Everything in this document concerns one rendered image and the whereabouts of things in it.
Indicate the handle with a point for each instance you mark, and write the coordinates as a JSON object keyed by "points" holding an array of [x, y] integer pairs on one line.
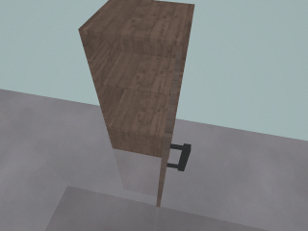
{"points": [[186, 150]]}

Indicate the cupboard door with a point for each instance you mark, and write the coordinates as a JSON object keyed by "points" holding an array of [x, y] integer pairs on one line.
{"points": [[169, 126]]}

